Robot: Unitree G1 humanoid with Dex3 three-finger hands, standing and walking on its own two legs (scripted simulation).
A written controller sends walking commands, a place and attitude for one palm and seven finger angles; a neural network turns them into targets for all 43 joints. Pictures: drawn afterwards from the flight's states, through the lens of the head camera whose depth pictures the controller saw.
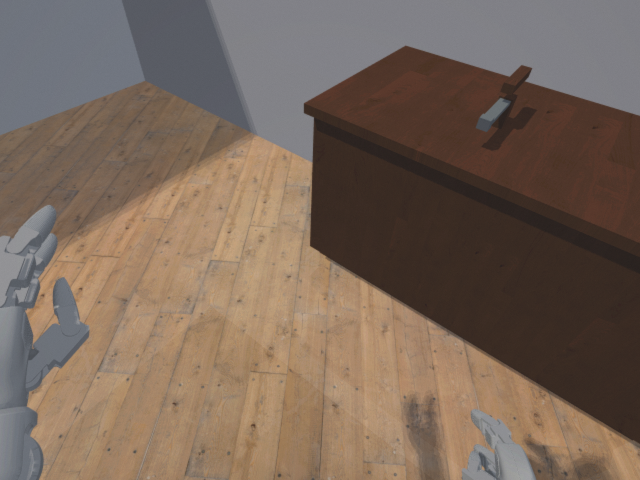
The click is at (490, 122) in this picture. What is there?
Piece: tap's lever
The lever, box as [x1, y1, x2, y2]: [476, 114, 494, 131]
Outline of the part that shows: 482,114 479,117 476,127 486,131 490,127 494,117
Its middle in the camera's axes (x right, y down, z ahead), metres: +0.39 -0.27 +0.91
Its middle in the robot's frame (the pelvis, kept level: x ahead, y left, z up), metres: +0.89 -0.33 +0.02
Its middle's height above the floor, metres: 0.80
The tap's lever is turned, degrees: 0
